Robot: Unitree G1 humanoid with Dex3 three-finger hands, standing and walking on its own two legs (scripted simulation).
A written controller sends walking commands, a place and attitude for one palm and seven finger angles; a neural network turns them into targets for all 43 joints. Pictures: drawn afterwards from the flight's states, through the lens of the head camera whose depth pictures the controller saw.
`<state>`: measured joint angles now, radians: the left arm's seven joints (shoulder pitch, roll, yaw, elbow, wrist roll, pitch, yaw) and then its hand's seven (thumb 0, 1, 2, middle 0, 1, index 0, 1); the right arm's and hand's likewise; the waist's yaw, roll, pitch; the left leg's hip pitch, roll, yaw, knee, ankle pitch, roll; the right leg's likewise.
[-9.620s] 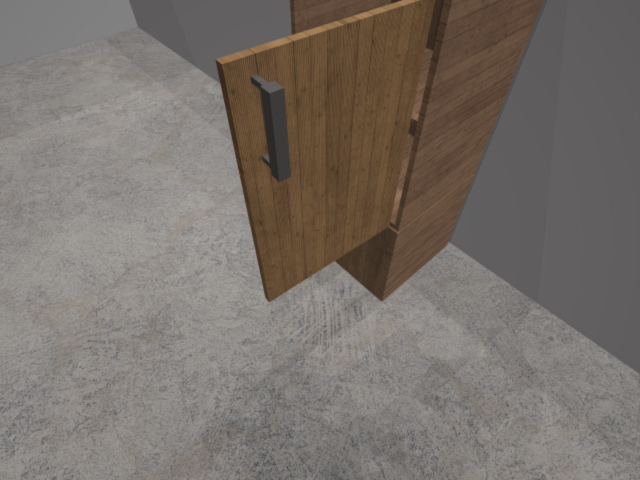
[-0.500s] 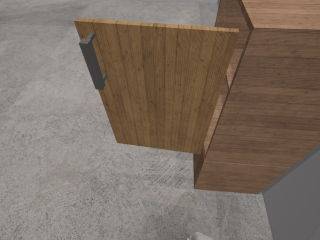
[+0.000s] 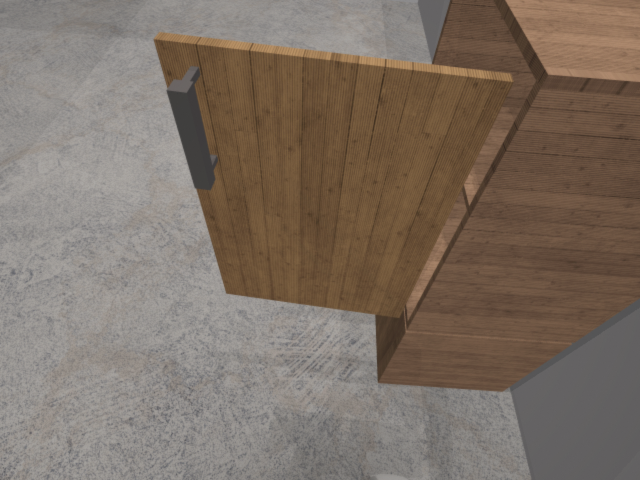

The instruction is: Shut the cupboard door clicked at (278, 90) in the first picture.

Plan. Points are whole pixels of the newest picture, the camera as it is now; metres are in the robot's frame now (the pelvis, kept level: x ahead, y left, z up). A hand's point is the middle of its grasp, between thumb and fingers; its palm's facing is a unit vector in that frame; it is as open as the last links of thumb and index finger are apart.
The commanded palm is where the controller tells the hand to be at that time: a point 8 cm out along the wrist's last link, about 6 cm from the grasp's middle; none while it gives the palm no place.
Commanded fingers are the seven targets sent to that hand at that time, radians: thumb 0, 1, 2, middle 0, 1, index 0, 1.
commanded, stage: come to a stop and stand still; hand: left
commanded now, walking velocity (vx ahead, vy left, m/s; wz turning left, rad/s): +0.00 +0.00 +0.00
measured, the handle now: (199, 131) +0.50 +0.19 +0.14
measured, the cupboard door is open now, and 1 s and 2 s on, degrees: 86 86 86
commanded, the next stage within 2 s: look again from close up in 0.84 s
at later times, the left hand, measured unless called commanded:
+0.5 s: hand out of the picture -0.03 +0.17 -0.17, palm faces -0.01 -0.98 -0.22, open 7.4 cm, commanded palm none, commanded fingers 0.00 0.90 0.90 -0.20 -0.30 -0.20 -0.30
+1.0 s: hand out of the picture -0.11 +0.17 -0.18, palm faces +0.00 -0.98 -0.18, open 7.4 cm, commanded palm none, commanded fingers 0.00 0.90 0.90 -0.20 -0.30 -0.20 -0.30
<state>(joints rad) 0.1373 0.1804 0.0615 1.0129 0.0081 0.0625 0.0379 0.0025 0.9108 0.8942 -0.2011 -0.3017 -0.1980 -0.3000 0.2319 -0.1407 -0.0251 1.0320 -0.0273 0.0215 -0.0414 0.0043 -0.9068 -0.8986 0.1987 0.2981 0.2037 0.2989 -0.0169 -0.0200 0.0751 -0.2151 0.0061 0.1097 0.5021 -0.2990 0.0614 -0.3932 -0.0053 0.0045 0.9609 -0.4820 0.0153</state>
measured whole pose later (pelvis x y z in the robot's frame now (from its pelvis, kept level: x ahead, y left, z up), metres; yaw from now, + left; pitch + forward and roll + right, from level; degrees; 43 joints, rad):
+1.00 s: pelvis -0.08 +0.00 +0.00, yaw +0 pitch -1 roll +0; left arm 0.39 0.17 -0.01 1.07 0.02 0.00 0.03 0.00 0.91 0.89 -0.20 -0.30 -0.20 -0.30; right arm 0.33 -0.17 -0.01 1.09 -0.01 0.00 0.00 0.01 -0.91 -0.90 0.20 0.30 0.20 0.30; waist -0.01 -0.02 0.00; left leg -0.30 -0.01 0.11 0.46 -0.15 0.06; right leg -0.23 -0.03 0.01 0.48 -0.24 0.03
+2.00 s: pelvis +0.01 +0.01 -0.01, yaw -4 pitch -1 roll +0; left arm 0.37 0.16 0.01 1.09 0.02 0.00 0.03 0.00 0.91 0.89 -0.20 -0.30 -0.20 -0.30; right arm 0.29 -0.17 0.00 1.09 -0.01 -0.04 -0.02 0.01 -0.91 -0.90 0.20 0.30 0.20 0.30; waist 0.01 -0.04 0.03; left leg -0.18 -0.01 0.17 0.58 -0.38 0.08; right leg -0.19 -0.05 0.04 0.69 -0.41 0.02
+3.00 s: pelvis +0.01 -0.02 +0.00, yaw -3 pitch -1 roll +1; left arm 0.29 0.13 -0.03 1.13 0.01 -0.02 0.03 0.01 0.92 0.89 -0.20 -0.30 -0.20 -0.30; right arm 0.33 -0.17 0.03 1.13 -0.01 -0.01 -0.01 0.01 -0.91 -0.90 0.20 0.30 0.20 0.30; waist -0.01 0.02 0.05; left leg -0.11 0.00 0.15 0.40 -0.27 0.02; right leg -0.23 -0.02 -0.08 0.46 -0.22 -0.03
